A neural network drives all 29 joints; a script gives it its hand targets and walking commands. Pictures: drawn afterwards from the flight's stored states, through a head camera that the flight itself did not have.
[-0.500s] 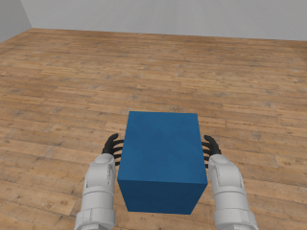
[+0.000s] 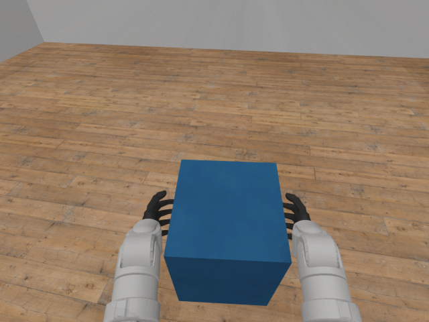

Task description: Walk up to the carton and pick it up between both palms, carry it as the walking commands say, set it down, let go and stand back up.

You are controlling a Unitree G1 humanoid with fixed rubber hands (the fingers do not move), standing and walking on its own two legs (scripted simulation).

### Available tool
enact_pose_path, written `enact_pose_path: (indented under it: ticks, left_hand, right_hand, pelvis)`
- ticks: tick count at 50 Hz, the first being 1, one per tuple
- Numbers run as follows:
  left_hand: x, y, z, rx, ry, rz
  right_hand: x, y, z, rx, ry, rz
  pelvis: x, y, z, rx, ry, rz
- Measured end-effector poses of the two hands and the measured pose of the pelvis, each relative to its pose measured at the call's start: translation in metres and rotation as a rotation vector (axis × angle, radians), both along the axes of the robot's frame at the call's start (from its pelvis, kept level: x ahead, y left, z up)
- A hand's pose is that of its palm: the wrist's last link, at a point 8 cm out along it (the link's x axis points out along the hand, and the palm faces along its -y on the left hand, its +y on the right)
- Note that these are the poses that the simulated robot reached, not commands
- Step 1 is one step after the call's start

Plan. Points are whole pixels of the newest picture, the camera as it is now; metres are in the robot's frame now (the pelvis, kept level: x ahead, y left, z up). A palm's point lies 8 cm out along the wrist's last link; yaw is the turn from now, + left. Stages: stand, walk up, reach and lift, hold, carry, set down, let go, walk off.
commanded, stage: hold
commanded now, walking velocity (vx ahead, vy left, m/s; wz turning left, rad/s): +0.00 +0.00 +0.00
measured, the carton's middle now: (225, 235) +0.31 +0.00 -0.02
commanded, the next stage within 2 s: carry in 0.44 s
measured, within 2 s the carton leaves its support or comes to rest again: neither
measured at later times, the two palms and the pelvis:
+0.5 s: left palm (154, 228) +0.28 +0.14 +0.05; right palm (304, 229) +0.28 -0.15 +0.05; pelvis -0.01 +0.00 -0.01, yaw +0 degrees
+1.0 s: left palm (260, 233) +0.27 -0.06 +0.06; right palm out of the picture +0.15 -0.33 +0.06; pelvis -0.02 -0.09 -0.03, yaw -22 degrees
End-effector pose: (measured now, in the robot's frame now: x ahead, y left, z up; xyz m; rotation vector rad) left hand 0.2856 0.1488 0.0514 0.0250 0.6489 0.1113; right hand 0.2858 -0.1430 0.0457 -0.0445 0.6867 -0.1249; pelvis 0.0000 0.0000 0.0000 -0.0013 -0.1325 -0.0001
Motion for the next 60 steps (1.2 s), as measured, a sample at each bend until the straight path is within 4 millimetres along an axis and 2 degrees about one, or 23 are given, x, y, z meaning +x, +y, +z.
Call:
enact_pose_path:
  ticks: [21,28,32,36,40,44,48,56,60]
  left_hand:
    - [-0.006,-0.004,0.001,-0.003,-0.005,0.006]
    - [0.001,-0.012,-0.002,-0.028,-0.048,0.003]
    - [0.007,-0.041,0.005,-0.059,-0.077,-0.029]
    - [0.014,-0.091,0.013,-0.071,-0.093,-0.1]
    - [0.014,-0.15,0.01,-0.065,-0.08,-0.211]
    - [0.001,-0.189,0.005,-0.062,-0.005,-0.306]
    - [-0.012,-0.207,0.006,-0.069,0.015,-0.352]
    - [-0.03,-0.216,0.012,-0.119,0.01,-0.367]
    - [-0.038,-0.241,0.023,-0.121,0.032,-0.429]
  right_hand:
    - [-0.005,-0.004,0.002,0.008,-0.006,-0.004]
    - [-0.001,-0.012,0.003,-0.013,-0.051,-0.012]
    - [-0.011,-0.04,0.009,0.009,-0.083,-0.085]
    - [-0.03,-0.086,0.014,0.041,-0.107,-0.197]
    - [-0.063,-0.138,0.006,0.068,-0.105,-0.324]
    - [-0.103,-0.169,0.005,0.082,-0.041,-0.436]
    - [-0.127,-0.182,0.011,0.08,-0.026,-0.485]
    - [-0.152,-0.188,0.027,0.027,-0.035,-0.5]
    - [-0.18,-0.202,0.037,0.015,-0.017,-0.564]
  pelvis:
    - [-0.008,-0.004,-0.002,0.001,-0.01,0.005]
    - [-0.01,-0.009,-0.014,0.021,0.124,-0.066]
    - [-0.012,-0.022,-0.017,0.016,0.168,-0.139]
    - [-0.011,-0.041,-0.023,0.012,0.203,-0.216]
    - [-0.009,-0.067,-0.034,-0.002,0.224,-0.276]
    - [-0.013,-0.081,-0.029,0.029,0.232,-0.307]
    - [-0.018,-0.09,-0.025,0.035,0.231,-0.357]
    - [-0.022,-0.102,-0.024,0.037,0.217,-0.474]
    - [-0.028,-0.112,-0.012,0.015,0.196,-0.542]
